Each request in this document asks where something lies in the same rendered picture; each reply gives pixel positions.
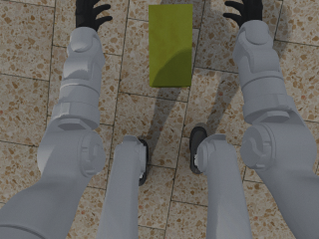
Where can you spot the robot left foot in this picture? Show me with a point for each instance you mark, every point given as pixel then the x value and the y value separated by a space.
pixel 144 178

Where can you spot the right robot forearm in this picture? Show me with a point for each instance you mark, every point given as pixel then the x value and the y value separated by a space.
pixel 261 79

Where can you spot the left robot upper arm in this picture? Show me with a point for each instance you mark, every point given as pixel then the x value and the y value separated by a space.
pixel 67 159

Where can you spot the carton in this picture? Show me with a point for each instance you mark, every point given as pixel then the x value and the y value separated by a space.
pixel 170 45

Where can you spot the robot left hand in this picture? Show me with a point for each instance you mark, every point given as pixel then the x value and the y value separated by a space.
pixel 86 14

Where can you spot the left robot thigh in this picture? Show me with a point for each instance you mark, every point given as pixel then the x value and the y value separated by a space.
pixel 120 213

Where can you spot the right robot upper arm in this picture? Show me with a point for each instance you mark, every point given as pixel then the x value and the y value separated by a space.
pixel 283 155

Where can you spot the left robot forearm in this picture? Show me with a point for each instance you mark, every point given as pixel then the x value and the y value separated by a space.
pixel 80 89

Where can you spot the robot right hand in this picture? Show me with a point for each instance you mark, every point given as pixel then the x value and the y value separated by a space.
pixel 249 10

